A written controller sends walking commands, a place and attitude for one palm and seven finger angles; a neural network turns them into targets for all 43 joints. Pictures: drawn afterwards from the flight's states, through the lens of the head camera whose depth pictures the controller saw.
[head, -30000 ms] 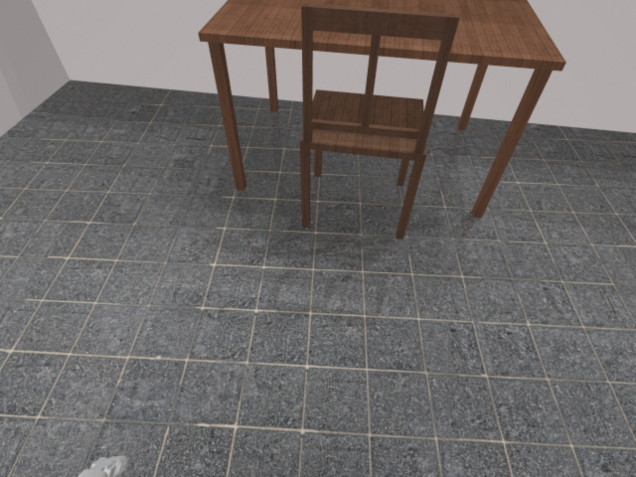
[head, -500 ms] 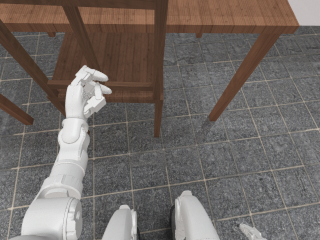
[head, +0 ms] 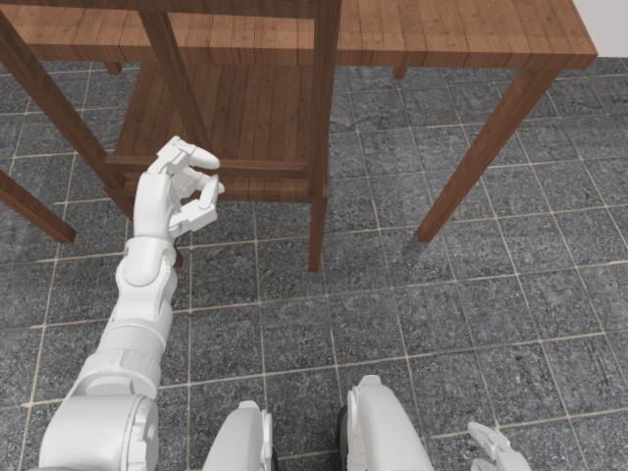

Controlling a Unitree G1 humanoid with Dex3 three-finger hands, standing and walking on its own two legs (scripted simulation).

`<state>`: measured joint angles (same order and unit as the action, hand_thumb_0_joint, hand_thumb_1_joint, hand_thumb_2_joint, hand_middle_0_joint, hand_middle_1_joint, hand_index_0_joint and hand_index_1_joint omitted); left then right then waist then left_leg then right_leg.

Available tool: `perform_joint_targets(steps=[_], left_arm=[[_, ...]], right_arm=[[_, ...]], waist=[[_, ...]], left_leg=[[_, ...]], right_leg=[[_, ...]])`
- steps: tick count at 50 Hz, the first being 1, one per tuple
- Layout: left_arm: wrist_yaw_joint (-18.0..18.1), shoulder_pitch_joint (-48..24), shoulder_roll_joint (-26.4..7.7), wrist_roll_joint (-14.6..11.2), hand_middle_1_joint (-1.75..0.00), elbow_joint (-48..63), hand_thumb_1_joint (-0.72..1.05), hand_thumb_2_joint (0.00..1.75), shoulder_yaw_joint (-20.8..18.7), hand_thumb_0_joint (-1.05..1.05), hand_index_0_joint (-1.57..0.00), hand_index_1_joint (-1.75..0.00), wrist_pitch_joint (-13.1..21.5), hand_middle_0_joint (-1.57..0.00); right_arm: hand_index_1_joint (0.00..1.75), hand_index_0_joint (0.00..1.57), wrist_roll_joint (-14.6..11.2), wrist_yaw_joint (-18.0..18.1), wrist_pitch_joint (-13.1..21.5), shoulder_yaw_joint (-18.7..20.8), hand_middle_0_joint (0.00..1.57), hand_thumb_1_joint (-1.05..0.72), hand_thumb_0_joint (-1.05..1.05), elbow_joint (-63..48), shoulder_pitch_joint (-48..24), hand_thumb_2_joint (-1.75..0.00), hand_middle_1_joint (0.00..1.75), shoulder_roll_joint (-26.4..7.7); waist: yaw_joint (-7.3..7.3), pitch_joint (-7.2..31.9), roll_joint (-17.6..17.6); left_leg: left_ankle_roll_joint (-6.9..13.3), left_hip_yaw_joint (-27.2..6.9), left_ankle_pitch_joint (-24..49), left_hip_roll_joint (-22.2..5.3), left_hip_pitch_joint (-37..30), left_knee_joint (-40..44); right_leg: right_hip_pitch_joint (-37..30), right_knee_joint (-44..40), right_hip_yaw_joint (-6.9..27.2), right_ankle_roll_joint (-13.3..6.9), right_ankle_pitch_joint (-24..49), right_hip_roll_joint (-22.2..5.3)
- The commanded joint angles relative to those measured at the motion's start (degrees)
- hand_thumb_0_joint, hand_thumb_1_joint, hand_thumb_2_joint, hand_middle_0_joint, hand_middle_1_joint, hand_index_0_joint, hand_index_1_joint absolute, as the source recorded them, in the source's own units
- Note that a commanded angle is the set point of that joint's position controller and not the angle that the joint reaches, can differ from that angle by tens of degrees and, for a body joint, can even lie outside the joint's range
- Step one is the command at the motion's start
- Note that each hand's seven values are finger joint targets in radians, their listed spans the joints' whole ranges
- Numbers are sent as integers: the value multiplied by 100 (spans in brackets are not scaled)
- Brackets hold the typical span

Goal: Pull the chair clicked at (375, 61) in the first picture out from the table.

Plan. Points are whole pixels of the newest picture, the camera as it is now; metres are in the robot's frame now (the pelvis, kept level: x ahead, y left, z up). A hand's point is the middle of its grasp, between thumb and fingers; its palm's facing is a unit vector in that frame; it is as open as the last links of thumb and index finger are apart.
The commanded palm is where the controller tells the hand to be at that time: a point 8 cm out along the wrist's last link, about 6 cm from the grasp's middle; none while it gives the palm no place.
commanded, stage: open the thumb and straighten the fingers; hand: left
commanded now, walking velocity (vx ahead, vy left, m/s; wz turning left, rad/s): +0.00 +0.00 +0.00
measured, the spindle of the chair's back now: (185, 102) +0.61 +0.16 +0.02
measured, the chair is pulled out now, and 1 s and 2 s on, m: -0.10 -0.10 -0.10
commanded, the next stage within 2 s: draw the fingers out of the gap in 0.58 s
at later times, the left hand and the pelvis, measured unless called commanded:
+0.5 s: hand (206, 194) +0.46 +0.12 +0.02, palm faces -0.05 -1.00 -0.07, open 16.5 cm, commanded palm +0.43 +0.18 +0.02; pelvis +0.00 +0.00 +0.00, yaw +0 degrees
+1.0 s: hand (200, 222) +0.42 +0.13 +0.01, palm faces -0.07 -1.00 -0.05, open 17.5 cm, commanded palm +0.38 +0.18 +0.02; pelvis +0.01 +0.00 +0.01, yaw -1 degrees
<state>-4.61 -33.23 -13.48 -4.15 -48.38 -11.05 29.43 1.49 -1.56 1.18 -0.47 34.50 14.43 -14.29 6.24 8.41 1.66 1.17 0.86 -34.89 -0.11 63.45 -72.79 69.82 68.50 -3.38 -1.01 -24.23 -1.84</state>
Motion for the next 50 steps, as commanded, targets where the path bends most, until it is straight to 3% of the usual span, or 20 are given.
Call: perform_joint_targets(steps=[1,3,4,5,8,11,14,17,18,20,22,26,32,34,38,40,44,45,46,50], left_arm=[[-63,-1822,-871,-138,-145,1378,-19,37,-245,0,-50,-145,443,-50],[-82,-1872,-628,-125,-138,1293,-43,26,-17,0,-47,-138,423,-47],[-53,-2020,-1071,-78,-130,1098,-55,20,-356,0,-45,-130,426,-45],[-53,-2020,-1070,-47,-123,1074,-55,20,-322,0,-43,-123,443,-43],[-59,-1961,-862,-99,-101,1030,-55,20,-253,0,-35,-101,434,-35],[-90,-1849,-963,-116,-80,1250,-55,20,-314,0,-27,-80,474,-27],[-79,-1813,-698,-124,-58,1209,-55,20,-104,0,-20,-58,430,-20],[-19,-2058,-872,-85,-36,953,-55,20,-254,0,-13,-36,396,-13],[13,-2214,-1148,-59,-29,1042,-55,20,-438,0,-10,-29,418,-10],[35,-2381,-1236,-22,-14,1130,-55,20,-463,0,-5,-14,476,-5],[17,-2244,-1053,-23,0,1064,-55,20,-367,0,0,0,503,0],[-78,-2068,-1042,-62,0,695,-55,20,-410,0,0,0,427,0],[-208,-2132,-1018,-132,0,827,-55,20,-346,0,0,0,368,0],[-177,-2590,-1337,-112,0,995,-55,20,-509,0,0,0,428,0],[-232,-1681,-910,-178,0,1267,-55,20,-285,0,0,0,416,0],[-266,-1293,-651,-246,0,1210,-55,20,-98,0,0,0,312,0],[-202,-836,-813,-260,0,1628,-55,20,-226,0,0,0,243,0],[-165,-677,-939,-252,0,1857,-55,20,-332,0,0,0,288,0],[-150,-555,-825,-242,0,2190,-55,20,-208,0,0,0,338,0],[-97,-83,-579,-259,0,2572,-55,20,74,0,0,0,391,0]], right_arm=[[30,20,-28,83,167,324,20,-90,0,-456,697,-90,30,-850],[30,20,-32,74,166,331,20,-90,0,-413,695,-90,30,-833],[30,20,-23,99,148,326,20,-90,0,-347,746,-90,30,-885],[30,20,-13,106,141,307,20,-90,0,-358,767,-90,30,-886],[30,20,-18,87,137,315,20,-90,0,-390,744,-90,30,-863],[30,20,-10,74,142,325,20,-90,0,-419,782,-90,30,-871],[30,20,-24,53,121,336,20,-90,0,-401,769,-90,30,-855],[30,20,-14,74,110,329,20,-90,0,-326,805,-90,30,-887],[30,20,-9,87,104,319,20,-90,0,-354,820,-90,30,-903],[30,20,6,109,123,305,20,-90,0,-379,827,-90,30,-894],[30,20,17,95,131,309,20,-90,0,-368,824,-90,30,-864],[30,20,9,78,114,314,20,-90,0,-321,870,-90,30,-893],[30,20,-20,66,77,303,20,-90,0,-381,848,-90,30,-881],[30,20,-10,100,77,302,20,-90,0,-344,862,-90,30,-922],[30,20,-25,58,98,324,20,-90,0,-481,828,-90,30,-863],[30,20,-49,25,89,337,20,-90,0,-495,819,-90,30,-857],[30,20,-92,23,56,339,20,-90,0,-593,705,-90,30,-846],[30,20,-93,38,75,347,20,-90,0,-649,677,-90,30,-842],[30,20,-84,24,93,340,20,-90,0,-686,645,-90,30,-806],[30,20,-93,29,159,355,20,-90,0,-711,515,-90,30,-768]], waist=[[87,3144,185],[192,2915,86],[198,2773,-39],[174,2690,117],[172,2800,80],[98,3084,248],[171,2886,106],[240,2630,49],[180,2718,30],[180,2853,205],[172,2980,272],[222,2817,-12],[219,2810,123],[266,2855,190],[51,3214,374],[109,3012,153],[-15,2804,-159],[-99,2837,-12],[-140,3032,161],[-85,2709,57]], left_leg=[[-88,-184,2140,140,-912,1005],[-84,-188,2118,119,-890,1001],[-77,-200,1988,110,-684,966],[-79,-229,1990,123,-709,999],[-73,-179,1971,137,-726,1014],[-102,-193,2245,120,-947,1015],[-93,-196,2190,102,-912,1035],[-73,-197,1953,115,-691,1010],[-66,-185,1854,124,-655,1036],[-63,-206,1894,137,-739,1039],[-92,-206,2163,119,-944,1020],[-66,-196,2114,108,-730,993],[-71,-187,2150,101,-796,1005],[-63,-203,2070,98,-809,996],[-127,-214,2635,80,-1251,1065],[-115,-217,2669,62,-1207,1088],[-75,-155,2284,98,-853,1184],[-87,-158,2379,98,-924,1201],[-108,-164,2539,101,-1127,1225],[-100,-167,2509,84,-1118,1187]], right_leg=[[-2760,-639,285,-37,1531,176],[-2634,-682,260,-19,1493,177],[-2598,-654,272,-14,1404,174],[-2502,-624,256,-33,1342,189],[-2609,-689,278,-23,1354,179],[-2677,-632,265,-41,1559,182],[-2602,-691,234,-25,1491,192],[-2463,-696,250,-9,1309,182],[-2594,-719,283,-10,1240,176],[-2595,-673,290,-24,1258,186],[-2575,-649,257,-31,1446,183],[-2641,-679,263,-18,1506,197],[-2588,-687,258,-18,1514,201],[-2567,-703,284,-8,1433,190],[-2709,-662,219,-44,1769,201],[-2683,-702,166,-35,1798,220],[-3008,-784,236,-17,1724,200],[-3020,-740,230,-38,1780,199],[-3056,-727,223,-40,1856,188],[-2944,-749,209,-37,1832,180]])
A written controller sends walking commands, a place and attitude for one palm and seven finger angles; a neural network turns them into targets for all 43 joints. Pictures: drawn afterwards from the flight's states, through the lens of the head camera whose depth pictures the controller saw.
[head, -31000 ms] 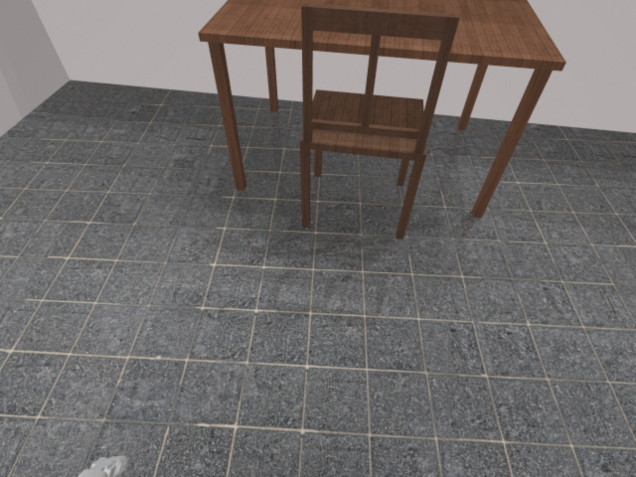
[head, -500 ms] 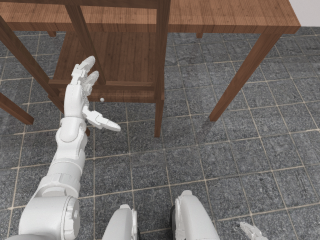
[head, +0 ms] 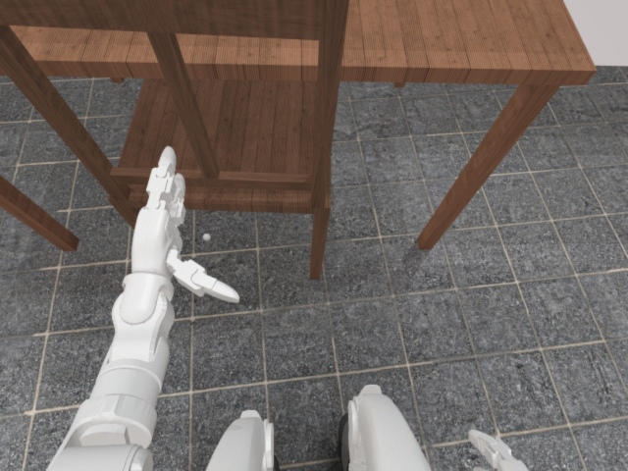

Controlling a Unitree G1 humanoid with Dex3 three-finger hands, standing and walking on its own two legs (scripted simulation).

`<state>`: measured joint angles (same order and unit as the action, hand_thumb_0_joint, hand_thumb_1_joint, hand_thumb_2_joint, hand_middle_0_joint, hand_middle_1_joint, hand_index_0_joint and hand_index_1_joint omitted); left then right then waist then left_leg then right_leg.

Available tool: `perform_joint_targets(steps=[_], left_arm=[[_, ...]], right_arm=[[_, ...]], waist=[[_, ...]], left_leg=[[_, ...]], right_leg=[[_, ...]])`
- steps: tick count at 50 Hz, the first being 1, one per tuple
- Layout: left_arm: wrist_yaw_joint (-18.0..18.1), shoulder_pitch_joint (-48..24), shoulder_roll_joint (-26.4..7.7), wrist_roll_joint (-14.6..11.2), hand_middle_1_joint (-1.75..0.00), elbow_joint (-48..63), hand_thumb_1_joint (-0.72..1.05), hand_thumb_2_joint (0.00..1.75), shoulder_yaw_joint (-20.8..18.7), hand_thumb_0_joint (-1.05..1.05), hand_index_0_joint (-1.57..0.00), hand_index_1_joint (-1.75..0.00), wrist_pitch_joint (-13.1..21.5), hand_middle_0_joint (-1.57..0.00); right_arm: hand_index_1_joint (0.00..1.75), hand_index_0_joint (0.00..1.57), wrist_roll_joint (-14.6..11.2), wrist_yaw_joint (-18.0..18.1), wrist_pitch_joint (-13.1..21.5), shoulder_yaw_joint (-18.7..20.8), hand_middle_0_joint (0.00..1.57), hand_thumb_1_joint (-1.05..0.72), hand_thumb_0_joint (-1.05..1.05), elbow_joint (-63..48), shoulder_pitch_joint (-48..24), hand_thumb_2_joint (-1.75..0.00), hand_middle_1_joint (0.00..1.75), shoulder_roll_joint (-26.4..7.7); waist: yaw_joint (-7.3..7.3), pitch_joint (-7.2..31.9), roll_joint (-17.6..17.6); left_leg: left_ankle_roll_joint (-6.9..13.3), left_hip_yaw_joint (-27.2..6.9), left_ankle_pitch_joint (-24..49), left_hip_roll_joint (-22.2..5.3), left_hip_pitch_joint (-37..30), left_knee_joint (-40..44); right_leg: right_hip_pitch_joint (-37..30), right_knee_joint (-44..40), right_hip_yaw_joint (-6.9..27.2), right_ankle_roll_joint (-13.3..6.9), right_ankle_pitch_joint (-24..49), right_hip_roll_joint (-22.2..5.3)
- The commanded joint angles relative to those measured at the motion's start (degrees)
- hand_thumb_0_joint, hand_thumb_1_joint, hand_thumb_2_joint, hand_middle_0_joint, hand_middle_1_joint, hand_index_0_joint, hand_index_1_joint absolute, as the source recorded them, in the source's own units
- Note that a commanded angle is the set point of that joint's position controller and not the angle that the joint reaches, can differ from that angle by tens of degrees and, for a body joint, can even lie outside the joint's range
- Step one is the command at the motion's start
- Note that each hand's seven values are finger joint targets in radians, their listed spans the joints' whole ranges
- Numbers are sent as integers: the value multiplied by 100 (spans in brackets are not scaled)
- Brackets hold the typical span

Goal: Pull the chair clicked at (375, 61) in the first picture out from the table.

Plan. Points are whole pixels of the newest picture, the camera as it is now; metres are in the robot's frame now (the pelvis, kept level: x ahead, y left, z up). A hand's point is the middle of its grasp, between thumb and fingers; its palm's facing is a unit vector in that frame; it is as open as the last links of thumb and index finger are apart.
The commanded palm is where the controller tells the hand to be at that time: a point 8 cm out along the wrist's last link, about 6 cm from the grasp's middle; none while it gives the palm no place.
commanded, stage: draw the fingers out of the gap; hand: left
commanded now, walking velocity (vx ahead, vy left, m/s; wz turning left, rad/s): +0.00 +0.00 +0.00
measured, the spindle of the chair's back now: (191, 117) +0.60 +0.17 +0.01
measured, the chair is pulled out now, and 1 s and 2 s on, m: -0.10 -0.10 -0.10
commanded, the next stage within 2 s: aim the fingers beside a spindle in 0.44 s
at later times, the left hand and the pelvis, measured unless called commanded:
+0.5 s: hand (197, 312) +0.30 +0.13 +0.01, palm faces -0.07 -1.00 -0.05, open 17.5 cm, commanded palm +0.28 +0.18 +0.01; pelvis +0.00 -0.01 +0.00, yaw +2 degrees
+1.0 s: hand (191, 300) +0.32 +0.14 +0.01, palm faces -0.06 -1.00 -0.02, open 17.2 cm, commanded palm +0.30 +0.20 +0.01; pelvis -0.01 -0.01 -0.01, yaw +2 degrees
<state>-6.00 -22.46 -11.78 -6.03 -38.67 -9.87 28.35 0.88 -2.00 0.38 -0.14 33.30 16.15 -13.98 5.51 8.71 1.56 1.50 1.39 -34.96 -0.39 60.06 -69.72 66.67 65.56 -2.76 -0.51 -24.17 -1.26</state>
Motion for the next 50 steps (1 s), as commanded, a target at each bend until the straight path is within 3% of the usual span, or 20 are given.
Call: perform_joint_targets(steps=[1,5,8,11,12,18,22,23,25,28,29,33,35,36,38,42,45,47,48,50], left_arm=[[49,-1012,-768,-59,0,1608,-55,20,-94,0,0,0,504,0],[-14,-661,-477,-61,0,2088,-55,20,300,0,0,0,512,0],[-43,-220,-251,-113,0,2271,-55,20,512,0,0,0,426,0],[-57,-16,-303,-104,0,2313,-55,20,490,0,0,0,335,0],[-48,131,-381,-94,0,2423,-55,20,421,0,0,0,334,0],[-98,747,-364,-136,0,2917,-55,20,416,0,0,0,321,0],[-196,1048,-208,-149,0,3276,-55,20,687,0,0,0,265,0],[-203,1172,-181,-163,0,3280,-55,20,717,0,0,0,232,0],[-209,1245,-276,-179,0,3381,-55,20,662,0,0,0,205,0],[-189,1614,-242,-191,0,3644,-55,20,690,0,0,0,175,0],[-198,1475,-110,-416,0,3679,-55,20,626,0,0,0,197,0],[-193,832,-447,-289,-2,3500,-54,22,426,0,-1,-2,261,-1],[-239,767,-541,-287,-2,3442,-54,23,370,0,-2,-2,237,-2],[-281,848,-544,-284,-3,3445,-53,23,330,0,-2,-3,223,-2],[-366,944,-387,-371,-3,3365,-53,24,452,0,-2,-3,101,-2],[-453,843,-524,-475,-4,3112,-52,26,264,0,-3,-4,-97,-3],[-445,941,-665,-526,-5,3124,-52,27,70,0,-4,-5,-125,-4],[-435,798,-624,-515,-6,3062,-51,28,95,0,-5,-6,-104,-5],[-428,884,-637,-525,-6,3061,-51,28,31,0,-5,-6,-78,-5],[-428,780,-665,-512,-7,3000,-51,29,48,0,-5,-7,-40,-5]], right_arm=[[30,20,-27,77,249,326,20,-90,0,-574,338,-90,30,-791],[30,20,-52,95,313,341,20,-90,0,-653,171,-90,30,-785],[30,20,-58,97,339,358,20,-90,0,-679,89,-90,30,-753],[30,20,-71,112,349,328,20,-90,0,-733,-28,-90,30,-744],[30,20,-76,119,353,331,20,-90,0,-780,-74,-90,30,-746],[30,20,-84,140,434,314,20,-90,0,-967,-284,-90,30,-677],[30,20,-100,146,482,302,20,-90,0,-1055,-379,-90,30,-672],[30,20,-102,152,497,299,20,-90,0,-1070,-383,-90,30,-666],[30,20,-109,180,528,282,20,-90,0,-1102,-394,-90,30,-691],[30,20,-104,191,588,288,20,-90,0,-1151,-450,-90,30,-659],[30,20,-117,218,630,266,20,-90,0,-1128,-486,-90,30,-646],[30,20,-74,295,723,241,20,-90,0,-976,-463,-90,30,-686],[30,20,-76,318,765,232,20,-90,0,-982,-451,-90,30,-701],[30,20,-77,315,775,232,20,-90,0,-987,-459,-90,30,-695],[30,20,-106,304,793,227,20,-90,0,-1003,-459,-90,30,-696],[30,20,-134,330,786,223,20,-90,0,-983,-399,-90,30,-741],[30,20,-127,331,804,221,20,-90,0,-998,-341,-90,30,-743],[30,20,-129,328,802,227,20,-90,0,-953,-315,-90,30,-737],[30,20,-127,321,815,234,20,-90,0,-950,-305,-90,30,-731],[30,20,-128,324,827,230,20,-90,0,-953,-286,-90,30,-752]], waist=[[-28,2604,-48],[-60,2512,257],[-58,2524,39],[-95,2239,44],[-172,2282,-43],[-284,2302,-106],[-248,2225,28],[-239,2187,-94],[-236,2026,-73],[-291,2146,-116],[-250,2105,-226],[-179,1922,-198],[-201,2000,-31],[-287,2165,97],[-255,2205,51],[-224,2199,-172],[-309,2329,-89],[-229,2232,-205],[-279,2281,-155],[-228,2186,-206]], left_leg=[[-136,-222,2442,108,-740,899],[-180,-297,2590,90,-1092,929],[-194,-323,2713,80,-1165,896],[-181,-330,2466,104,-1012,896],[-169,-319,2371,123,-926,898],[-130,-272,2152,175,-733,831],[-122,-302,2078,174,-808,805],[-107,-295,1953,178,-762,790],[-94,-324,1779,188,-647,788],[-93,-313,1804,196,-672,764],[-86,-310,1694,217,-543,717],[-62,-320,1338,211,-240,570],[-49,-308,1298,219,-231,556],[-63,-297,1391,225,-345,599],[-62,-289,1474,222,-407,643],[-42,-277,1400,204,-231,640],[-50,-276,1598,212,-257,683],[-54,-262,1602,198,-217,673],[-59,-249,1630,200,-239,681],[-51,-258,1600,194,-187,683]], right_leg=[[-2646,-464,137,-77,1778,119],[-2348,-429,58,-113,1592,105],[-2376,-443,28,-90,1660,88],[-2245,-426,14,-102,1462,82],[-2377,-422,50,-108,1437,73],[-2569,-402,111,-115,1407,53],[-2397,-397,83,-119,1248,61],[-2398,-439,95,-106,1144,59],[-2332,-436,81,-124,949,68],[-2383,-434,97,-112,961,56],[-2431,-477,124,-95,902,47],[-2174,-420,204,-89,457,39],[-2163,-416,227,-107,374,53],[-2244,-401,228,-120,463,44],[-2324,-460,205,-102,593,42],[-2447,-519,252,-63,553,46],[-2608,-473,229,-85,784,52],[-2597,-493,243,-57,850,45],[-2620,-489,252,-63,879,46],[-2580,-491,233,-67,835,51]])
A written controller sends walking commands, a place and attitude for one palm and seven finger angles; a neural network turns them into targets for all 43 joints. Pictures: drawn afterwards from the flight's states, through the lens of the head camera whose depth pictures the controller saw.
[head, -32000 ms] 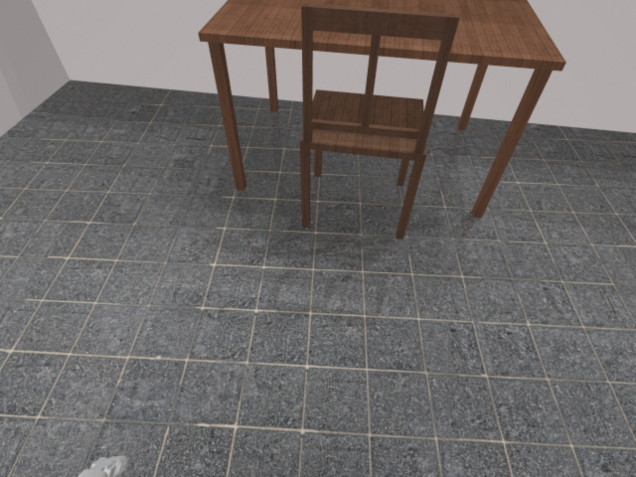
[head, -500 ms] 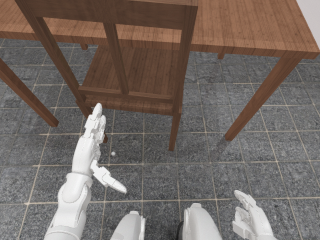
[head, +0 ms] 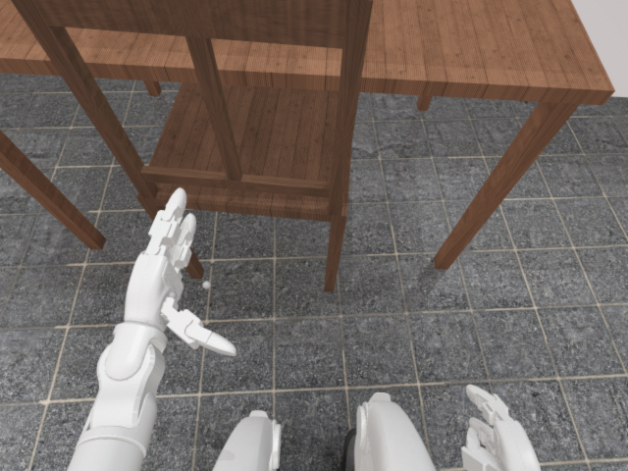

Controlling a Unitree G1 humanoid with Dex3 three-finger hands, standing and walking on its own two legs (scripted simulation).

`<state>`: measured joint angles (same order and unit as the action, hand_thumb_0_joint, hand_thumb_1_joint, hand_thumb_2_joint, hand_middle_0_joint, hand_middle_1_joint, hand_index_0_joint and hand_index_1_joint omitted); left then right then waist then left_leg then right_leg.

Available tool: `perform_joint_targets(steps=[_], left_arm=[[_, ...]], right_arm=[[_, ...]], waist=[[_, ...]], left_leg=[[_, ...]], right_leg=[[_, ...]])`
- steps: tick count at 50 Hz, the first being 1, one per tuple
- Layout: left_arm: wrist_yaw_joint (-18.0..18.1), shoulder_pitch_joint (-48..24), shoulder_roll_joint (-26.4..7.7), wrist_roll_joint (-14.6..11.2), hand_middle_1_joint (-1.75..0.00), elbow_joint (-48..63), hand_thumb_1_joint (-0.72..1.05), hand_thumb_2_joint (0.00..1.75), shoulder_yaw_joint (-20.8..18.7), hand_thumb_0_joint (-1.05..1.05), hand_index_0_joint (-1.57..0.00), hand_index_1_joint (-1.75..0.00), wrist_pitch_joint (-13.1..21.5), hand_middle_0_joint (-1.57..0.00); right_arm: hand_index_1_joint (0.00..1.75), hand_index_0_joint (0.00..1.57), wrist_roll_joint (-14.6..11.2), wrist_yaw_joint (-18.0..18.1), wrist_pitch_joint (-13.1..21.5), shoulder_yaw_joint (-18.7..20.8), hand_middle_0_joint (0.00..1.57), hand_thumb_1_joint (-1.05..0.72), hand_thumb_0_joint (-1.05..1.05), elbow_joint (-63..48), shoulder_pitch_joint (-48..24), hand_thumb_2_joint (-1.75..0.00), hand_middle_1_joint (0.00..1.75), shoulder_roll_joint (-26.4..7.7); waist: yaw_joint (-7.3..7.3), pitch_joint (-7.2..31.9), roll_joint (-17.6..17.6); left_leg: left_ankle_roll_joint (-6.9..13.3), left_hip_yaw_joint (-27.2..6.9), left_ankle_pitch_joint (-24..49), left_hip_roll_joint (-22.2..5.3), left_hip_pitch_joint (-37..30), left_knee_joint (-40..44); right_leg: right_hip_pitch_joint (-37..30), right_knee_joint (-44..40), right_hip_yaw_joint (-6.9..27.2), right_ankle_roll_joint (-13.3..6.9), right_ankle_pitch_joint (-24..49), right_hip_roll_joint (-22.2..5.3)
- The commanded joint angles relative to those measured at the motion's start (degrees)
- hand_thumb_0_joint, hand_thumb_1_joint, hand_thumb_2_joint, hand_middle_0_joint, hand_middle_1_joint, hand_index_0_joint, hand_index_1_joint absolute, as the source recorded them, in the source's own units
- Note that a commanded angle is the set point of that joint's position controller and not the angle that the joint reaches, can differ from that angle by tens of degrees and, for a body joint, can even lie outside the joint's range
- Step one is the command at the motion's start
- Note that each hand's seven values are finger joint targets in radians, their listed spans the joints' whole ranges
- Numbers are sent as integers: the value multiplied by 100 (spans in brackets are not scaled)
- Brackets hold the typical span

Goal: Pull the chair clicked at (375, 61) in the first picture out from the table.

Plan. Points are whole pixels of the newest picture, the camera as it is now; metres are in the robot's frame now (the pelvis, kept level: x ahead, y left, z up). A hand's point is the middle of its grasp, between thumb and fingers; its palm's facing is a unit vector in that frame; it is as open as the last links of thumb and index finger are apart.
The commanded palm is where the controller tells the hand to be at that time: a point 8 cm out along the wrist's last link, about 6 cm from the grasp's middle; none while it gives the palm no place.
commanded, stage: aim the fingers beside a spindle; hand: left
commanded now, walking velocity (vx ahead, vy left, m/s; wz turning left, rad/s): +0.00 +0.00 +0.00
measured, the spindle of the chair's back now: (220, 119) +0.61 +0.16 +0.01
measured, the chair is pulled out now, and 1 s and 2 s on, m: -0.10 -0.10 -0.10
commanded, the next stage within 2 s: push the fingers through the gap in 1.56 s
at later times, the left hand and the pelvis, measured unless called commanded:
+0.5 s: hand (199, 271) +0.35 +0.15 +0.02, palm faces -0.09 -1.00 -0.02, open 17.0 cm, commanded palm +0.34 +0.21 +0.02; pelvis +0.00 +0.01 +0.00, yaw +0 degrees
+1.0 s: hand (203, 257) +0.37 +0.15 +0.02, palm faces -0.09 -1.00 -0.03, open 16.9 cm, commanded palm +0.35 +0.20 +0.02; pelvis +0.01 +0.01 +0.01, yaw +0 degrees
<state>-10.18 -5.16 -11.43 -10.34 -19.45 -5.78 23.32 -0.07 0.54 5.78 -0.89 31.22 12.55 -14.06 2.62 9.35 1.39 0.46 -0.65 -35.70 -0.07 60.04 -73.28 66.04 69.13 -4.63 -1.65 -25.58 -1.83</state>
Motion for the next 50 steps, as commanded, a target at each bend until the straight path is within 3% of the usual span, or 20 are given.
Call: perform_joint_targets(steps=[1,5,8,11,15,20,23,25,27,29,31,32,36,39,42,43,47,50], left_arm=[[-11,-972,-661,-40,-7,1011,-50,29,-320,0,-6,-7,483,-6],[-15,-1044,-765,-75,-8,996,-50,30,-426,0,-6,-8,569,-6],[-48,-996,-651,-77,-8,1176,-50,30,-304,0,-6,-8,621,-6],[-44,-834,-589,-64,-8,1118,-50,30,-243,0,-6,-8,604,-6],[18,-1213,-688,-30,-8,866,-50,30,-319,0,-6,-8,595,-6],[-11,-1627,-701,-20,-8,910,-50,30,-297,0,-6,-8,637,-6],[-30,-1663,-671,-26,-8,701,-50,30,-323,0,-6,-8,598,-6],[-65,-1671,-720,-30,-8,742,-50,30,-338,0,-6,-8,581,-6],[-65,-1474,-725,-46,-8,721,-50,30,-396,0,-6,-8,537,-6],[-60,-1489,-555,-47,-8,676,-50,30,-243,0,-6,-8,483,-6],[-30,-1550,-684,9,-8,707,-50,30,-331,0,-6,-8,496,-6],[-17,-1622,-509,3,-8,687,-50,30,-166,0,-6,-8,481,-6],[84,-1799,-789,47,-8,626,-50,30,-483,0,-6,-8,563,-6],[81,-1839,-751,22,-8,597,-50,30,-462,0,-6,-8,602,-6],[40,-1854,-709,35,-8,701,-50,30,-374,0,-6,-8,628,-6],[31,-1761,-732,33,-8,694,-50,30,-392,0,-6,-8,616,-6],[33,-1952,-596,42,-8,529,-50,30,-246,0,-6,-8,578,-6],[98,-1899,-772,48,-8,457,-50,30,-457,0,-6,-8,584,-6]], right_arm=[[30,20,-30,64,284,304,20,-90,0,-717,63,-90,30,-738],[30,20,-25,75,318,327,20,-90,0,-688,103,-90,30,-765],[30,20,-20,58,337,335,20,-90,0,-658,128,-90,30,-744],[30,20,-21,35,327,346,20,-90,0,-646,135,-90,30,-750],[30,20,-12,60,286,326,20,-90,0,-599,140,-90,30,-790],[30,20,4,78,288,320,20,-90,0,-595,153,-90,30,-793],[30,20,1,84,261,328,20,-90,0,-542,178,-90,30,-788],[30,20,1,79,256,318,20,-90,0,-575,186,-90,30,-799],[30,20,-7,58,222,329,20,-90,0,-590,191,-90,30,-786],[30,20,-13,40,197,334,20,-90,0,-585,210,-90,30,-773],[30,20,-9,33,182,335,20,-90,0,-584,231,-90,30,-786],[30,20,-5,24,176,331,20,-90,0,-580,217,-90,30,-771],[30,20,10,33,156,340,20,-90,0,-543,264,-90,30,-780],[30,20,7,30,159,349,20,-90,0,-520,265,-90,30,-773],[30,20,10,18,160,350,20,-90,0,-518,276,-90,30,-763],[30,20,7,10,154,352,20,-90,0,-516,286,-90,30,-771],[30,20,-5,13,132,362,20,-90,0,-470,313,-90,30,-798],[30,20,-2,13,133,365,20,-90,0,-480,340,-90,30,-801]], waist=[[58,2037,-73],[59,2173,-125],[50,2342,78],[56,2279,60],[146,1930,-83],[140,2198,228],[167,2257,30],[102,2358,245],[68,2441,115],[128,2364,83],[95,2342,185],[153,2321,149],[114,2359,105],[126,2353,37],[121,2493,310],[94,2503,250],[211,2349,70],[138,2350,59]], left_leg=[[42,-46,1643,161,-241,1077],[55,-45,1693,157,-253,1057],[27,-45,2011,141,-516,1105],[10,-83,2152,124,-634,1148],[23,-127,1799,125,-397,1139],[-1,-142,1982,127,-654,1135],[-12,-152,2121,106,-676,1115],[-32,-181,2295,108,-793,1145],[-54,-173,2438,92,-831,1174],[-47,-154,2447,83,-840,1156],[-78,-194,2551,66,-921,1192],[-67,-185,2504,75,-887,1175],[-66,-177,2462,80,-803,1166],[-62,-147,2416,83,-777,1171],[-90,-168,2671,69,-1006,1191],[-113,-178,2716,60,-1021,1214],[-88,-201,2593,46,-962,1201],[-72,-174,2493,73,-842,1214]], right_leg=[[-2421,-865,408,44,928,114],[-2479,-855,424,44,973,113],[-2520,-806,373,35,1314,98],[-2422,-792,299,25,1364,121],[-2197,-806,280,29,997,137],[-2152,-754,263,7,1076,129],[-2197,-747,251,31,1247,130],[-2199,-690,227,-2,1326,136],[-2326,-704,225,10,1478,128],[-2254,-735,214,27,1495,127],[-2177,-692,187,9,1482,134],[-2162,-707,193,20,1465,129],[-2231,-684,213,14,1486,132],[-2310,-735,242,21,1499,129],[-2259,-705,223,6,1611,132],[-2295,-707,213,2,1607,130],[-2160,-736,191,23,1510,141],[-2296,-735,212,8,1515,144]])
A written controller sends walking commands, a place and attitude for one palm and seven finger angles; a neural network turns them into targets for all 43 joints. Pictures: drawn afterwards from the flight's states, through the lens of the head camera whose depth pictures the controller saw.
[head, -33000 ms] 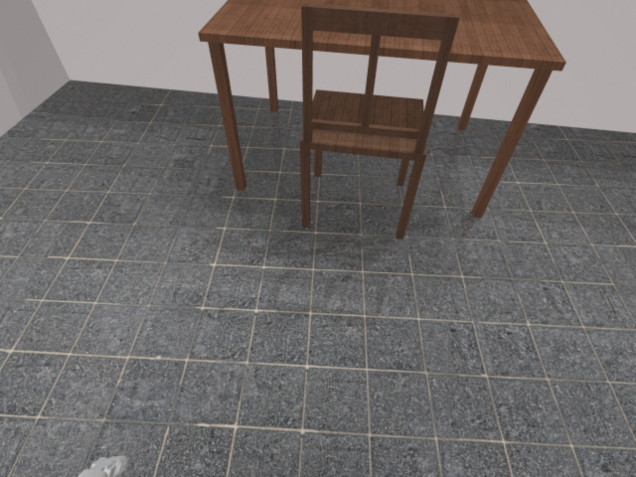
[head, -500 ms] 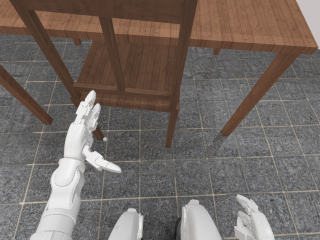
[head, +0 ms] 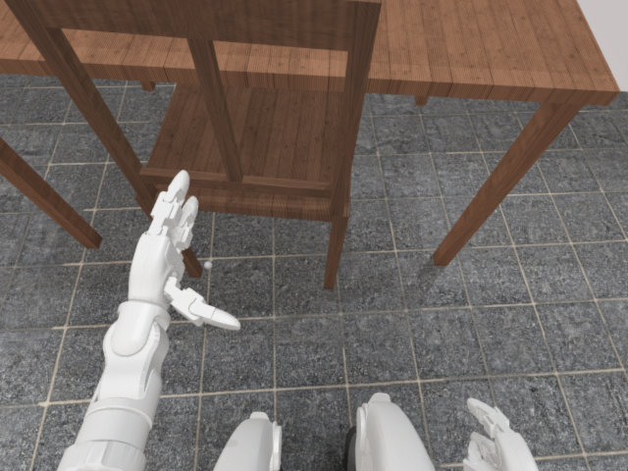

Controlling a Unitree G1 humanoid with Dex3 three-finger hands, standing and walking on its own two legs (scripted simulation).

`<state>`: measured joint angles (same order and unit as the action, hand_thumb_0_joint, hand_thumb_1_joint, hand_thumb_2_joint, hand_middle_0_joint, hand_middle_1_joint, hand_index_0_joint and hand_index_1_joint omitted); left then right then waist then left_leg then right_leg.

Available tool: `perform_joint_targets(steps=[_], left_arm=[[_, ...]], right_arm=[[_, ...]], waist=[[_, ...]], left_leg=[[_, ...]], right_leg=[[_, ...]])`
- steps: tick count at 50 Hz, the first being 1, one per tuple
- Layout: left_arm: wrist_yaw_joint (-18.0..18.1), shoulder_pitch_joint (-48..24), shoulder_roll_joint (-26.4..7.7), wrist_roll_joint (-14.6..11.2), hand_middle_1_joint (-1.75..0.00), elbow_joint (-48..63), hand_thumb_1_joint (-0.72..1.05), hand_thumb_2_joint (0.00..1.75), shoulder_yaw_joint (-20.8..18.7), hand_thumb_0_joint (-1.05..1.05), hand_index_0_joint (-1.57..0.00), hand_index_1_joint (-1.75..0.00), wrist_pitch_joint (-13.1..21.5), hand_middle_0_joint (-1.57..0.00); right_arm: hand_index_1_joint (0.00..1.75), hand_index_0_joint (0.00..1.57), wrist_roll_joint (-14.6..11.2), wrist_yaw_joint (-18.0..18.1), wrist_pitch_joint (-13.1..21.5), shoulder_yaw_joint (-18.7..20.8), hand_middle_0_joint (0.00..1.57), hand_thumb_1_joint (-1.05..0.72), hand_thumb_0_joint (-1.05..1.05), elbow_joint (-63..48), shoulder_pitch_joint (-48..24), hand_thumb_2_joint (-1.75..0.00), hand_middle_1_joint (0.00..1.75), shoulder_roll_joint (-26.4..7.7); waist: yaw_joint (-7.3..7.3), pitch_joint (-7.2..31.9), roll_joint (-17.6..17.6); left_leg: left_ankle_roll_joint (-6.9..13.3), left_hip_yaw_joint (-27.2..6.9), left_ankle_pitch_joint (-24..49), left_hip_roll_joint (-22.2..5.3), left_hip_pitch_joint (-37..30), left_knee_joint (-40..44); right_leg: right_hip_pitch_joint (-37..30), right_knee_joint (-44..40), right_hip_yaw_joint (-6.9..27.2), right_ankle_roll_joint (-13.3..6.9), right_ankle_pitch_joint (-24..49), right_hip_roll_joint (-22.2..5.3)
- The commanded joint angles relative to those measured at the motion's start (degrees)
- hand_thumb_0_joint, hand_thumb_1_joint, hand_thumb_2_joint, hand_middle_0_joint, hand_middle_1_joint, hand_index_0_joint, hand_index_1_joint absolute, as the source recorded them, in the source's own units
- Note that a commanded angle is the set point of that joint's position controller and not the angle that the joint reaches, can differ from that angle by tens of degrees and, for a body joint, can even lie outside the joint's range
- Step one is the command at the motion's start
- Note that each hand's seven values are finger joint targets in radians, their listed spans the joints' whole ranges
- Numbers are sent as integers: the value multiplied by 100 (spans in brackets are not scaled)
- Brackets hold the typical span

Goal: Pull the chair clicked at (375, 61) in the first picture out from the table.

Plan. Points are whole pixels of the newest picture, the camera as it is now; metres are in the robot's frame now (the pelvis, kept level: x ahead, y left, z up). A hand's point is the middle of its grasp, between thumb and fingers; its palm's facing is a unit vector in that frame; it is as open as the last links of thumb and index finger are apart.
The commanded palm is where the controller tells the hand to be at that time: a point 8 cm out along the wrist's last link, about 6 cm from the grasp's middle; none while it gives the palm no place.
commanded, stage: aim the fingers beside a spindle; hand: left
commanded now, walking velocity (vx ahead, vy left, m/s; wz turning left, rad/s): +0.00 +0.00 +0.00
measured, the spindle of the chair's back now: (221, 121) +0.60 +0.15 +0.01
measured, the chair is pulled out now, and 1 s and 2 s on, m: -0.10 -0.10 -0.10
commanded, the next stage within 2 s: push the fingers through the gap in 0.56 s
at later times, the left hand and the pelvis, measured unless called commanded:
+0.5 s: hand (207, 269) +0.35 +0.14 +0.02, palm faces -0.08 -1.00 -0.03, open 16.9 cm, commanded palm +0.34 +0.20 +0.02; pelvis -0.01 -0.01 +0.00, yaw +0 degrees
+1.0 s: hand (212, 241) +0.39 +0.14 +0.02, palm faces -0.07 -1.00 -0.03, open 16.9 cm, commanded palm +0.37 +0.19 +0.02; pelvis -0.01 +0.00 +0.00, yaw +0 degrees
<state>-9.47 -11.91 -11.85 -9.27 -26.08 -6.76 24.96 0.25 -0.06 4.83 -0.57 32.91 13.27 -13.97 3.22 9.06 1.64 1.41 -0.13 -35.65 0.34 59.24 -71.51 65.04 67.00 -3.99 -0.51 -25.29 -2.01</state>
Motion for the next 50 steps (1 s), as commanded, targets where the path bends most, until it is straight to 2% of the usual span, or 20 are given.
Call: perform_joint_targets(steps=[1,6,7,8,12,14,15,20,22,25,27,31,35,38,41,43,44,45,48,50], left_arm=[[27,-1132,-679,-56,-8,1078,-50,30,-347,0,-6,-8,432,-6],[29,-883,-786,-54,-8,1111,-50,30,-476,0,-6,-8,499,-6],[9,-926,-671,-63,-8,1159,-50,30,-348,0,-6,-8,508,-6],[4,-980,-729,-79,-8,1241,-50,30,-408,0,-6,-8,533,-6],[-61,-1178,-751,-90,-8,969,-50,30,-421,0,-6,-8,556,-6],[-103,-1424,-798,-104,-8,1013,-50,30,-439,0,-6,-8,609,-6],[-129,-1446,-833,-120,-8,1131,-50,30,-437,0,-6,-8,637,-6],[-215,-1369,-767,-160,-8,1067,-50,30,-352,0,-6,-8,576,-6],[-207,-1311,-775,-179,-8,915,-50,30,-407,0,-6,-8,518,-6],[-160,-1455,-875,-143,-8,713,-50,30,-509,0,-6,-8,491,-6],[-126,-1549,-881,-111,-8,725,-50,30,-539,0,-6,-8,513,-6],[-121,-1473,-981,-105,-8,995,-50,30,-608,0,-6,-8,586,-6],[-118,-1783,-684,-106,-8,767,-50,30,-259,0,-6,-8,504,-6],[-63,-2112,-951,-63,-8,548,-50,30,-551,0,-6,-8,508,-6],[-53,-2307,-983,-30,-8,499,-50,30,-582,0,-6,-8,548,-6],[-45,-2396,-965,-48,-8,291,-50,30,-604,0,-6,-8,531,-6],[-42,-2369,-1111,-35,-8,350,-50,30,-727,0,-6,-8,551,-6],[-61,-2290,-1064,-33,-8,311,-50,30,-682,0,-6,-8,540,-6],[-104,-2226,-901,-64,-8,243,-50,30,-570,0,-6,-8,500,-6],[-86,-2341,-1009,-58,-8,76,-50,30,-673,0,-6,-8,492,-6]], right_arm=[[30,20,-28,59,223,319,20,-90,0,-658,247,-90,30,-782],[30,20,-35,32,218,316,20,-90,0,-704,217,-90,30,-762],[30,20,-36,31,220,321,20,-90,0,-709,198,-90,30,-754],[30,20,-37,34,228,325,20,-90,0,-701,191,-90,30,-746],[30,20,-46,58,242,297,20,-90,0,-668,165,-90,30,-772],[30,20,-46,90,278,305,20,-90,0,-629,170,-90,30,-782],[30,20,-38,98,306,307,20,-90,0,-646,164,-90,30,-788],[30,20,-42,111,347,310,20,-90,0,-630,192,-90,30,-803],[30,20,-51,105,327,303,20,-90,0,-604,172,-90,30,-808],[30,20,-53,114,307,286,20,-90,0,-603,179,-90,30,-830],[30,20,-46,113,300,292,20,-90,0,-618,165,-90,30,-810],[30,20,-33,96,314,289,20,-90,0,-661,184,-90,30,-792],[30,20,-43,101,313,286,20,-90,0,-579,229,-90,30,-822],[30,20,-26,128,307,291,20,-90,0,-494,295,-90,30,-852],[30,20,-7,128,317,285,20,-90,0,-490,329,-90,30,-841],[30,20,2,118,303,286,20,-90,0,-449,377,-90,30,-837],[30,20,1,122,298,296,20,-90,0,-456,406,-90,30,-850],[30,20,4,106,292,295,20,-90,0,-493,424,-90,30,-847],[30,20,-8,61,249,305,20,-90,0,-472,450,-90,30,-831],[30,20,-7,64,232,299,20,-90,0,-460,501,-90,30,-860]], waist=[[57,2397,32],[-3,2369,-37],[51,2362,-85],[30,2390,22],[115,2116,-117],[148,2165,-83],[114,2283,142],[108,2454,126],[122,2357,-100],[121,2151,-145],[109,2226,-73],[31,2573,150],[246,2212,-27],[214,2261,-39],[180,2456,157],[233,2459,-5],[162,2604,22],[148,2671,176],[192,2642,88],[224,2533,-75]], left_leg=[[-156,-192,2427,47,-746,1047],[-137,-144,2343,60,-619,1078],[-121,-127,2308,59,-593,1053],[-121,-101,2276,65,-584,1040],[-86,-100,1878,83,-315,1000],[-75,-96,1840,80,-359,958],[-76,-104,1940,86,-446,951],[-90,-139,2152,75,-588,969],[-83,-126,1984,75,-445,965],[-66,-128,1724,90,-243,959],[-67,-89,1677,97,-251,946],[-88,-102,2037,90,-527,989],[-76,-164,1901,59,-491,979],[-83,-151,1713,75,-344,955],[-98,-148,1928,85,-505,957],[-89,-129,1997,80,-414,928],[-104,-132,2116,74,-428,933],[-109,-143,2279,80,-549,946],[-130,-123,2406,55,-596,959],[-106,-142,2260,61,-393,951]], right_leg=[[-2252,-564,173,-97,1486,158],[-2446,-599,225,-101,1545,153],[-2456,-611,244,-85,1564,146],[-2477,-622,272,-85,1567,138],[-2353,-668,311,-65,1230,139],[-2308,-681,339,-66,1177,139],[-2296,-635,328,-86,1228,138],[-2354,-600,285,-91,1390,143],[-2359,-655,306,-64,1278,134],[-2261,-675,316,-69,1004,145],[-2274,-684,355,-56,967,132],[-2422,-610,327,-84,1299,144],[-2083,-647,251,-62,1116,160],[-2105,-651,296,-56,948,143],[-2116,-596,291,-77,1126,145],[-2225,-611,310,-62,1277,145],[-2333,-558,319,-74,1407,138],[-2293,-524,291,-90,1504,159],[-2317,-567,283,-74,1645,159],[-2334,-550,277,-74,1579,181]])
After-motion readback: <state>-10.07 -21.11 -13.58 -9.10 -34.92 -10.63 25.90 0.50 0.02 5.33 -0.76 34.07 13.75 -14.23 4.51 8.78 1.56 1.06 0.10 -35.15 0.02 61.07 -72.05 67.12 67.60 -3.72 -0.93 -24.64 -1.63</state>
